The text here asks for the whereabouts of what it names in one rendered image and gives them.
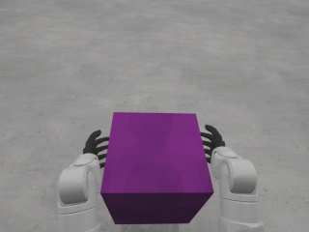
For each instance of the right robot forearm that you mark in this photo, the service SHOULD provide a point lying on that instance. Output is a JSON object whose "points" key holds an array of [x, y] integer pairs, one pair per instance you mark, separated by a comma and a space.
{"points": [[238, 191]]}

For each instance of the left robot forearm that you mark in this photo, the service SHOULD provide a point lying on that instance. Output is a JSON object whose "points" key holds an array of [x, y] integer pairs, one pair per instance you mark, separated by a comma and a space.
{"points": [[77, 195]]}

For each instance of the left robot hand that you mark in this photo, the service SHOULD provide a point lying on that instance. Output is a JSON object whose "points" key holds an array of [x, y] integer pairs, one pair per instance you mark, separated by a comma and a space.
{"points": [[92, 143]]}

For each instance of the right robot hand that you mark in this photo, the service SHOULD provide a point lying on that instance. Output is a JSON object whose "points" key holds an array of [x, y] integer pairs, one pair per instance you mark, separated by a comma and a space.
{"points": [[215, 138]]}

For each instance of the carton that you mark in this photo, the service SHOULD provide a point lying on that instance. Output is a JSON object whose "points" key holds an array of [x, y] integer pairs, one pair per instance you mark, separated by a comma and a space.
{"points": [[156, 170]]}

